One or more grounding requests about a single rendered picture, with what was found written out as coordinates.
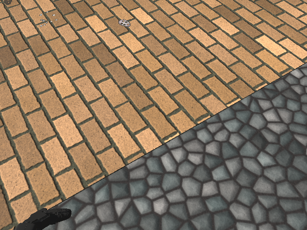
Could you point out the left robot hand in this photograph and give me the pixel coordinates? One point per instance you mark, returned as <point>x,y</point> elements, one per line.
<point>43,218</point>

